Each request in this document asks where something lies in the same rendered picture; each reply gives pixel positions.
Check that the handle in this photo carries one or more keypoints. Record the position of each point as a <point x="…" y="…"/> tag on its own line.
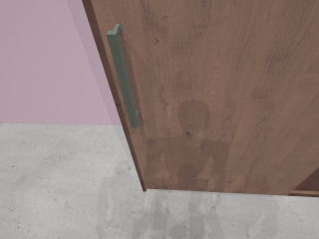
<point x="122" y="73"/>

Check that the wardrobe door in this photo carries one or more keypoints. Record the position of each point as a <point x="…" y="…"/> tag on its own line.
<point x="227" y="91"/>
<point x="311" y="183"/>

